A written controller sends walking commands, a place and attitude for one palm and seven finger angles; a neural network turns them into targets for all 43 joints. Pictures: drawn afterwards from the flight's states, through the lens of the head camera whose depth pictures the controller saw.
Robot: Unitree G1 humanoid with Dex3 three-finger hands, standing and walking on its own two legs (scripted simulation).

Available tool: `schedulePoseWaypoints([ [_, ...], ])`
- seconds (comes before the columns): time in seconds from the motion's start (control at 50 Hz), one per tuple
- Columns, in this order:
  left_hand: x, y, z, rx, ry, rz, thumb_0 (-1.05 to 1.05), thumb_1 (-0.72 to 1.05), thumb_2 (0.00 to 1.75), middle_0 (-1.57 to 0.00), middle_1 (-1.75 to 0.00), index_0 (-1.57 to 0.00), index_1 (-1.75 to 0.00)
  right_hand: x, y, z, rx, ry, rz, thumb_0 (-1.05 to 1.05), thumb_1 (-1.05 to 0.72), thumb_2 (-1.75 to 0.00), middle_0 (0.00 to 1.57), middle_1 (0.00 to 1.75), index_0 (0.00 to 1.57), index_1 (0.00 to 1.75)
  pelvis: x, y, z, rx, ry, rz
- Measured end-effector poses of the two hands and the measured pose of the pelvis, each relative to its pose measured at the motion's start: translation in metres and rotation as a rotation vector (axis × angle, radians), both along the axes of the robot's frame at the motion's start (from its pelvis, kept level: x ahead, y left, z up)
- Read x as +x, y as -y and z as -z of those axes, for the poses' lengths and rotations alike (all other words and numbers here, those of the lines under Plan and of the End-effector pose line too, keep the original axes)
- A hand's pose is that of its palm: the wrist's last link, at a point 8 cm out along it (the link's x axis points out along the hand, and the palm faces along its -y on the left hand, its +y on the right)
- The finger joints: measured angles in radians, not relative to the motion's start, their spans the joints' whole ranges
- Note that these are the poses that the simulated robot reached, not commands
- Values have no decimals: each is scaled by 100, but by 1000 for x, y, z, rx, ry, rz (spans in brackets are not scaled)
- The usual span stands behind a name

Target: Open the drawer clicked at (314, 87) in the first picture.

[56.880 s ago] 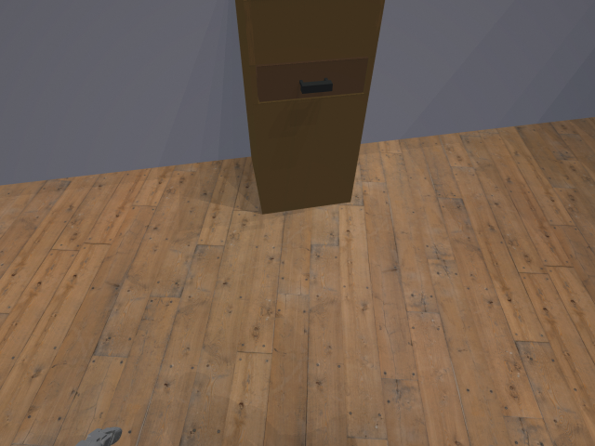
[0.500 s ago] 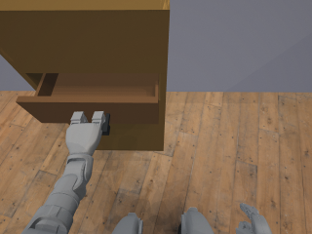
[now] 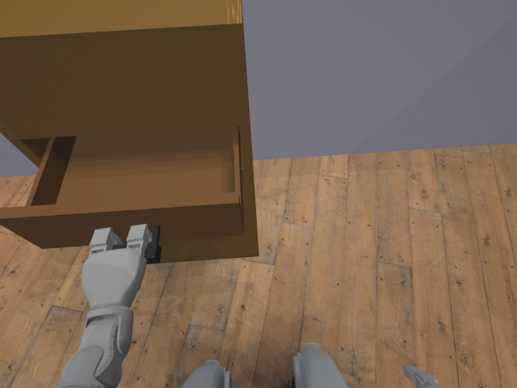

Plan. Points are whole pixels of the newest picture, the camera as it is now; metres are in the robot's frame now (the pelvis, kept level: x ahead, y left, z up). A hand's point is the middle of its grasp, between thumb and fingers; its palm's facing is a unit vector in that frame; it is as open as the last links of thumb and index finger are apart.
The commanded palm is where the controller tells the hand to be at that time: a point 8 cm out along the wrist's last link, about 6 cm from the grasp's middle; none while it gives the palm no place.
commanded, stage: pull the drawer open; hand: left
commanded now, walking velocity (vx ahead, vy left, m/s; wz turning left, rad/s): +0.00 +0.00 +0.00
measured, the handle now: (128, 243) +0.35 +0.23 -0.04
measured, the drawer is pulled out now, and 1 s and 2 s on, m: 0.16 0.30 0.30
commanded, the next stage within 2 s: open the thumb to release the handle in 1.04 s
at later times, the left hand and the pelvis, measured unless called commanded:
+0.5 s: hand (122, 342) +0.20 +0.21 -0.06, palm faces -0.06 -0.09 -0.99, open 6.3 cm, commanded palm +0.15 +0.22 -0.01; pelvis +0.01 -0.01 -0.01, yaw +0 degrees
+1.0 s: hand (115, 379) +0.15 +0.21 -0.06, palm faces -0.05 -0.07 -1.00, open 6.4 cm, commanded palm +0.10 +0.22 -0.01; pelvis -0.02 -0.02 -0.03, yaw +1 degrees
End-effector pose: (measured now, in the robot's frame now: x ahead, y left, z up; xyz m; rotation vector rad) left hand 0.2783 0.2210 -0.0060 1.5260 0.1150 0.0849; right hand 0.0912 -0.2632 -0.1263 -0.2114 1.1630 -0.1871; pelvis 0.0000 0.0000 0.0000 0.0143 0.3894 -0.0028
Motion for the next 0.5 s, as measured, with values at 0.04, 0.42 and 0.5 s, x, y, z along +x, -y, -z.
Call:
schedulePoseWaypoints([
  [0.04,-8,1,0,1,0,-3,1,66,75,-27,-135,-36,-133,11,-2,-2,3,25,-12,1,-90,-89,20,30,20,30,1,0,0,-1,4,-1],
  [0.42,-78,6,-4,-33,-39,-35,3,67,71,-24,-131,-37,-129,125,-31,-30,44,309,-179,1,-90,-89,20,30,20,30,13,6,2,2,30,-6],
  [0.5,-93,7,-4,-41,-45,-30,3,66,71,-23,-132,-36,-128,132,-34,-26,50,316,-207,1,-90,-89,20,30,20,30,14,8,6,6,28,-5],
])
